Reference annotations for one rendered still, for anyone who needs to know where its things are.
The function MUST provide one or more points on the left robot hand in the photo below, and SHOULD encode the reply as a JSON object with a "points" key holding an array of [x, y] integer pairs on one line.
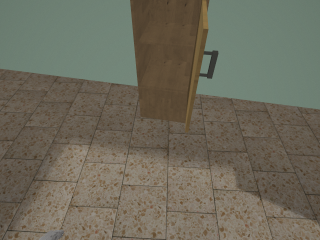
{"points": [[53, 235]]}

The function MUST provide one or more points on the cupboard door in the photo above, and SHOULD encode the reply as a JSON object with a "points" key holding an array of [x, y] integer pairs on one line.
{"points": [[200, 42]]}

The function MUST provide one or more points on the handle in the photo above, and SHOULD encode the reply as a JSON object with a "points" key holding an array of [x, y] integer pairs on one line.
{"points": [[212, 64]]}

